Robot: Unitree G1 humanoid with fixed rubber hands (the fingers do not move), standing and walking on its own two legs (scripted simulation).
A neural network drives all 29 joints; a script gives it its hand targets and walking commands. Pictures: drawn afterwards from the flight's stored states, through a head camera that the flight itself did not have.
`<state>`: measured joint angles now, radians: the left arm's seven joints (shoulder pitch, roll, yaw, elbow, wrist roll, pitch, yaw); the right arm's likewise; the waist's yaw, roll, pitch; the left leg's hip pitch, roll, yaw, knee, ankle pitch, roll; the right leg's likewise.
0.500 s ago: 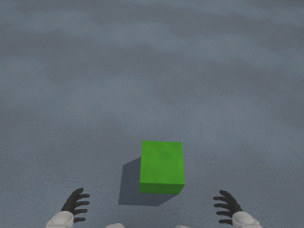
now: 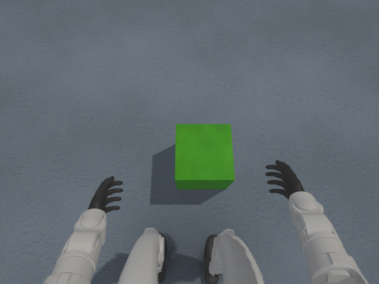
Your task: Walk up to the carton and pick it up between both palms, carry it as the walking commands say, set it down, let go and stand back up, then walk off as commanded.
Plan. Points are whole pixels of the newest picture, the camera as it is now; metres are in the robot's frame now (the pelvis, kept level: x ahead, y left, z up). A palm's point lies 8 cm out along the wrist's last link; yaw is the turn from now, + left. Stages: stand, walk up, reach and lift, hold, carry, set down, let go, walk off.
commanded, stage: reach and lift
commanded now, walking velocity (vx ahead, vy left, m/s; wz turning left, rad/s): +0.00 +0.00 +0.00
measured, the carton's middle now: (202, 158) +0.52 -0.06 -0.60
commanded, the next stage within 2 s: none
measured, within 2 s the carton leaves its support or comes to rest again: neither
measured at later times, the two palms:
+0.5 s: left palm (122, 151) +0.41 +0.18 -0.15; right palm (279, 141) +0.44 -0.24 -0.15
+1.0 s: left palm (139, 121) +0.51 +0.15 -0.18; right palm (272, 114) +0.53 -0.24 -0.17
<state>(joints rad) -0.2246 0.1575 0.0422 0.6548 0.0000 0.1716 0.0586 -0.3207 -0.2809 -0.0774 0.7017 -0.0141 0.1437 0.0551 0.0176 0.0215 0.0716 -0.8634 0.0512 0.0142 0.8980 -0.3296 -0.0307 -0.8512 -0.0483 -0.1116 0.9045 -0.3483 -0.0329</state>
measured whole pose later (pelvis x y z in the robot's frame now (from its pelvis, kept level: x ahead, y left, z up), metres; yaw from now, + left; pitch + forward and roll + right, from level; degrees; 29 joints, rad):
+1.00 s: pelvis +0.00 +0.00 -0.04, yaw +1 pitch +47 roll +1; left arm -1.12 0.12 0.28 0.76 0.00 0.19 0.16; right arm -1.27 -0.42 -0.35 1.05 -0.06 0.12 0.09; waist 0.02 0.02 0.03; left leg -1.48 0.02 -0.01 0.95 -0.27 -0.03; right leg -1.49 -0.03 -0.05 0.97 -0.30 -0.03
